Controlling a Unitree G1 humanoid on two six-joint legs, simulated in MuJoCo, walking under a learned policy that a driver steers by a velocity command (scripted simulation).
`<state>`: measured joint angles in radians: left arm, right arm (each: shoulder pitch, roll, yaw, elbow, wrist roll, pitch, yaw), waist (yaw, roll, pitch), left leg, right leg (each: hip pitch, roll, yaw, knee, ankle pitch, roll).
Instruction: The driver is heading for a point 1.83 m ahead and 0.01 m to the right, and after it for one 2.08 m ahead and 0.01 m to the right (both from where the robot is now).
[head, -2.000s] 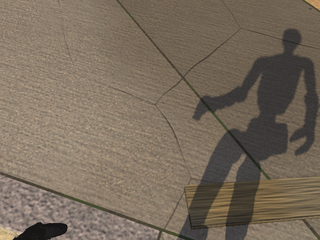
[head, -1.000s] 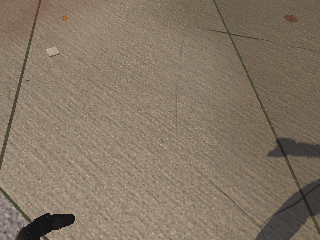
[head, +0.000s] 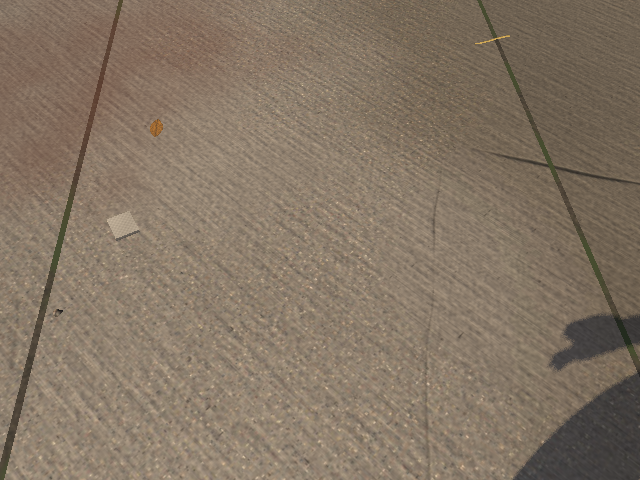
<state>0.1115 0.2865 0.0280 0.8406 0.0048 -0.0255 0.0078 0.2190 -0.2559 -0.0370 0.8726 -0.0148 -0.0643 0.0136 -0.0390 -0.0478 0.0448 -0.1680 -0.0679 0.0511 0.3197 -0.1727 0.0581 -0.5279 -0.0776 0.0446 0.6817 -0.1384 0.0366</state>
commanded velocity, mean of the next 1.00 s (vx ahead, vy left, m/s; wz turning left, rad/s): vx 0.03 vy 0.00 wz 0.00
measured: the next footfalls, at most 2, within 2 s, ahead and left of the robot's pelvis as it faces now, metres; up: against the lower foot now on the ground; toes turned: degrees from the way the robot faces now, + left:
right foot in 0.08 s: +0.15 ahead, -0.14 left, +0.00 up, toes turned +0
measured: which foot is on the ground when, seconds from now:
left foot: down 0.00-1.00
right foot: up 0.00-0.06, down 0.08-1.00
